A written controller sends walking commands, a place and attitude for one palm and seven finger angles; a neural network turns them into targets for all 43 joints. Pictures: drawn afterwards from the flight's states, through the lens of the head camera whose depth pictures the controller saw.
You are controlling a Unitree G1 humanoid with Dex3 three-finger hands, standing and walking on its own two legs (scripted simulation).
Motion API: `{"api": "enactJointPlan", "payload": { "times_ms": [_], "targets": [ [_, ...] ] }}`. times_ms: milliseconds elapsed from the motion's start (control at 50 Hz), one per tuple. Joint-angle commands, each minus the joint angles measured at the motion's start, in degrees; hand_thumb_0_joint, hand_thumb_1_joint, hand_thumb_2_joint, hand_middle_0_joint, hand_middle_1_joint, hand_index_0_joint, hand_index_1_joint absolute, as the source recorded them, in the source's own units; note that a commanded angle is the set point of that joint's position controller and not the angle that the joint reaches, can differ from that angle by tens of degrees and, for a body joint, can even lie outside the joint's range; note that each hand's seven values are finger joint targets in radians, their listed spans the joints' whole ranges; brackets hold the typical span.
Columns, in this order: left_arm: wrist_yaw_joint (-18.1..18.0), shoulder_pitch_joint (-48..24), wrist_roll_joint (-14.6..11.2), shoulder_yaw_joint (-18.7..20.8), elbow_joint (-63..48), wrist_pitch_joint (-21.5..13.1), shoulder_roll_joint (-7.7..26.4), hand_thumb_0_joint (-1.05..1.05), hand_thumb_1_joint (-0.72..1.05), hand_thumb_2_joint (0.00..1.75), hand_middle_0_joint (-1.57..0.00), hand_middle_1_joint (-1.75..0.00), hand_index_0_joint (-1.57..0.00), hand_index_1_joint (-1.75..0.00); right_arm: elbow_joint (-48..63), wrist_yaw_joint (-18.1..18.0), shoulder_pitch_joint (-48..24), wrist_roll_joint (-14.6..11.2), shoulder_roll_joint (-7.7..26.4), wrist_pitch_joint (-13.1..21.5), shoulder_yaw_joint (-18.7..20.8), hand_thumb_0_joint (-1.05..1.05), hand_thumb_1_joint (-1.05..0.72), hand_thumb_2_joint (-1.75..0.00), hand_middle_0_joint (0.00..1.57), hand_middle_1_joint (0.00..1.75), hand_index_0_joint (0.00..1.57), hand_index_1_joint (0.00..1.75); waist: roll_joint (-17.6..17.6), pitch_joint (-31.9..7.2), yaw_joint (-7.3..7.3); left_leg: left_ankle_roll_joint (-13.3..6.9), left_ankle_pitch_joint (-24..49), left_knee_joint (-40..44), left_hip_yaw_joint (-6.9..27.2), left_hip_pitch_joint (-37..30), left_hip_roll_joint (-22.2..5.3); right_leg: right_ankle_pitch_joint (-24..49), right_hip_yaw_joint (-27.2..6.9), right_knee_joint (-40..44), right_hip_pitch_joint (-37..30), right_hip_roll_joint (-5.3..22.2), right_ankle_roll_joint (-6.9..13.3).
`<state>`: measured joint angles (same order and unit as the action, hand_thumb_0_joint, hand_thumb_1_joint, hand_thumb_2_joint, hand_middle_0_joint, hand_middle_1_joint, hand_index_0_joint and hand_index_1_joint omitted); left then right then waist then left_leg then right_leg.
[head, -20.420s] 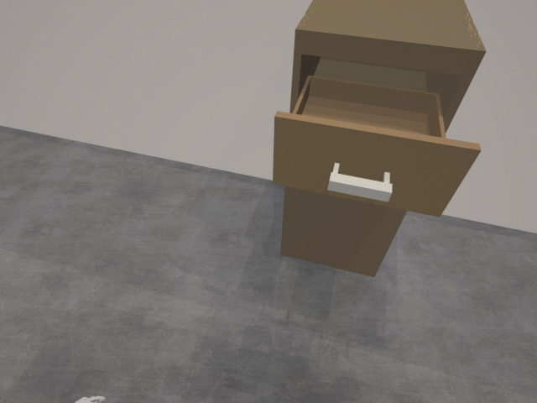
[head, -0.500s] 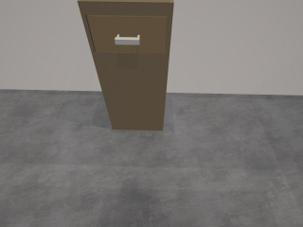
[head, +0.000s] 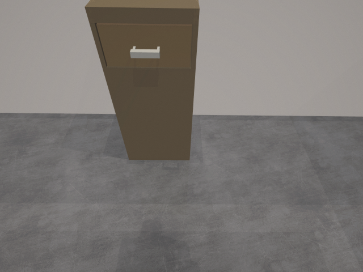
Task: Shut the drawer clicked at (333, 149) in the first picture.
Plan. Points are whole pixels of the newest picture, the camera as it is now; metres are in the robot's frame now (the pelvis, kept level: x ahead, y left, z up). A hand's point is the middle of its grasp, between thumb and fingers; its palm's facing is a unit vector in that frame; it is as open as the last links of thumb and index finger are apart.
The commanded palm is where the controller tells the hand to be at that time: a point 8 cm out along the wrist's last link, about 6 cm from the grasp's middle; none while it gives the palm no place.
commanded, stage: look to check the result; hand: left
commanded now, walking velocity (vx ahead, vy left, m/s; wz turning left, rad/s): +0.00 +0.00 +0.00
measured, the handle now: (145, 51) +0.90 +0.19 +0.04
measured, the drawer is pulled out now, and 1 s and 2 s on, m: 0.00 0.00 0.00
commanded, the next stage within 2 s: stand and wait in 0.50 s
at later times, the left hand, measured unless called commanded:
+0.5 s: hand out of the picture -0.01 +0.15 -0.17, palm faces +0.04 -0.98 -0.18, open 7.4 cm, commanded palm none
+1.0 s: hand out of the picture +0.01 +0.15 -0.17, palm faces +0.03 -0.98 -0.18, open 7.4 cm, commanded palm none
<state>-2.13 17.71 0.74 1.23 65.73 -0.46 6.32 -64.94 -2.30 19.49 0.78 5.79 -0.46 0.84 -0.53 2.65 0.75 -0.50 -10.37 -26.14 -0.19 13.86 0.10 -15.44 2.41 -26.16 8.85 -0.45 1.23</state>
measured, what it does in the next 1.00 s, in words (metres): stands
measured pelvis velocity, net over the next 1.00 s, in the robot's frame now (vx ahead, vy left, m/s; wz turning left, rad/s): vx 0.02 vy -0.02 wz -0.01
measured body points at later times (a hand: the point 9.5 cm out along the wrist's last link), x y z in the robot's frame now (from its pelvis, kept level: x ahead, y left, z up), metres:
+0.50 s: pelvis +0.01 -0.01 +0.00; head +0.02 -0.01 +0.45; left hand -0.01 +0.21 -0.16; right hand +0.00 -0.22 -0.16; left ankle +0.04 +0.11 -0.74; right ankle -0.01 -0.11 -0.74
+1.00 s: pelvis +0.02 -0.02 +0.00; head +0.03 -0.02 +0.45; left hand +0.00 +0.20 -0.16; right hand +0.00 -0.22 -0.16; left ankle +0.04 +0.11 -0.74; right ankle -0.01 -0.11 -0.74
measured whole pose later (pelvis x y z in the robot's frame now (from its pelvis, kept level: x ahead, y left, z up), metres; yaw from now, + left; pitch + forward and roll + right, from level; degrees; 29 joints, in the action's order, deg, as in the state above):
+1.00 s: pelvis +0.02 -0.02 +0.00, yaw -1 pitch -2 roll +0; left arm -2.1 16.6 0.5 0.9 66.4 -0.8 7.0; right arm -65.9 -2.5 16.4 0.6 7.0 -0.3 0.3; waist -0.7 3.3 0.5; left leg 0.8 -11.1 -24.1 -0.2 10.9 -1.1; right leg -15.7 2.2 -23.5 5.8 -1.7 2.3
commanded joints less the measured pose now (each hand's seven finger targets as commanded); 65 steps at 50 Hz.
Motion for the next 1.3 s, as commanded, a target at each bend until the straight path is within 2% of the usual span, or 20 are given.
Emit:
{"api": "enactJointPlan", "payload": {
  "times_ms": [0,60,220,260,440,480,700,1080,1280],
  "targets": [
    [-0.4,4.8,-0.4,0.6,-0.7,-0.3,5.5,0.00,0.90,0.90,-0.20,-0.30,-0.20,-0.30,0.9,-0.3,4.0,0.1,4.5,0.4,0.9,0.00,-0.90,-0.90,0.20,0.30,0.20,0.30,-0.3,3.6,-0.30,-1.7,2.6,4.4,4.5,-1.4,-4.5,0.6,-5.0,7.7,5.1,5.6,2.0],
    [-0.4,4.9,-0.4,0.5,-0.6,-0.4,5.7,0.00,0.90,0.90,-0.20,-0.30,-0.20,-0.30,0.9,-0.2,3.8,0.0,4.9,0.2,1.0,0.00,-0.90,-0.90,0.20,0.30,0.20,0.30,0.5,4.0,-0.18,-1.6,1.9,4.2,4.4,-2.1,-4.5,-1.0,-5.5,8.4,6.1,5.5,2.1],
    [-0.3,4.3,-0.5,0.4,-0.2,-0.3,6.0,0.00,0.90,0.90,-0.20,-0.30,-0.20,-0.30,0.5,-0.3,2.9,0.1,5.6,0.4,0.7,0.00,-0.90,-0.90,0.20,0.30,0.20,0.30,-0.9,3.0,-0.16,-1.6,4.0,4.7,4.6,-2.8,-4.9,1.8,-5.0,7.9,4.2,5.4,1.9],
    [-0.4,4.6,-0.4,0.4,-0.1,-0.4,6.1,0.00,0.90,0.90,-0.20,-0.30,-0.20,-0.30,0.7,-0.4,2.4,0.0,5.8,0.5,0.8,0.00,-0.90,-0.90,0.20,0.30,0.20,0.30,0.4,2.3,-0.31,-1.7,5.5,4.5,4.6,-3.6,-5.1,3.5,-5.0,7.7,3.9,5.4,1.8],
    [-0.3,3.8,-0.4,0.3,-0.2,-0.4,6.0,0.00,0.90,0.90,-0.20,-0.30,-0.20,-0.30,0.3,-0.3,1.4,0.1,5.8,0.4,0.6,0.00,-0.90,-0.90,0.20,0.30,0.20,0.30,-0.3,4.3,-0.19,-1.5,4.1,5.2,4.3,-3.4,-5.1,2.6,-5.4,8.6,4.6,5.4,1.7],
    [-0.4,3.6,-0.4,0.4,-0.3,-0.5,6.2,0.00,0.90,0.90,-0.20,-0.30,-0.20,-0.30,0.3,-0.3,1.4,0.0,6.0,0.4,0.7,0.00,-0.90,-0.90,0.20,0.30,0.20,0.30,0.4,2.9,-0.10,-1.4,5.0,4.9,4.2,-3.9,-5.2,3.6,-5.4,8.5,3.7,5.5,1.7],
    [-0.4,3.4,-0.5,0.4,-0.4,-0.7,6.3,0.00,0.90,0.90,-0.20,-0.30,-0.20,-0.30,0.0,-0.4,1.2,0.1,6.1,0.5,0.6,0.00,-0.90,-0.90,0.20,0.30,0.20,0.30,0.0,2.6,-0.26,-1.2,7.2,4.7,3.5,-4.4,-5.3,7.6,-5.4,8.3,2.5,5.6,1.6],
    [-0.4,3.8,-0.5,0.3,-0.3,-0.7,6.2,0.00,0.90,0.90,-0.20,-0.30,-0.20,-0.30,-0.3,-0.5,1.4,0.0,5.9,0.4,0.6,0.00,-0.90,-0.90,0.20,0.30,0.20,0.30,-0.3,3.8,-0.26,-1.0,6.0,4.8,3.1,-4.6,-5.3,6.4,-5.8,9.2,3.2,5.5,1.6],
    [-0.5,4.0,-0.5,0.4,-0.2,-0.9,6.3,0.00,0.90,0.90,-0.20,-0.30,-0.20,-0.30,-0.4,-0.6,1.5,0.0,5.9,0.5,0.6,0.00,-0.90,-0.90,0.20,0.30,0.20,0.30,0.6,3.1,-0.23,-0.9,6.9,4.6,3.0,-5.0,-5.3,8.7,-5.6,9.0,2.3,5.6,1.4]
  ]
}}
